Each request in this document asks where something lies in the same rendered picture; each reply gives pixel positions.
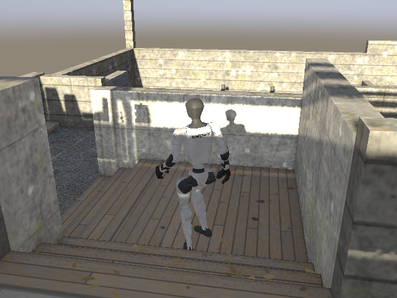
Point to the robot right upper arm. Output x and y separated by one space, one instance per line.
217 134

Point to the robot right forearm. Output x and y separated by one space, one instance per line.
225 160

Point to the left robot hand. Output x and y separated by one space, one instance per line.
159 174

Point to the humanoid robot torso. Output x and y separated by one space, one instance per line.
198 149

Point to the robot left forearm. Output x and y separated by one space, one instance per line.
167 164

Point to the robot left upper arm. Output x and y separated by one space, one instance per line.
178 136

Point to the right robot hand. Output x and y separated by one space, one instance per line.
221 173

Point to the right robot shin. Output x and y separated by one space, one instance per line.
200 210

